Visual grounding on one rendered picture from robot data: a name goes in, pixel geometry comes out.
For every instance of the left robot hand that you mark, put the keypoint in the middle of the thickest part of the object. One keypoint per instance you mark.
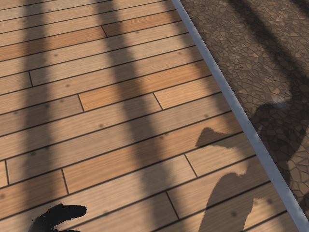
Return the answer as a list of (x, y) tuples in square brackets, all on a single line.
[(55, 216)]

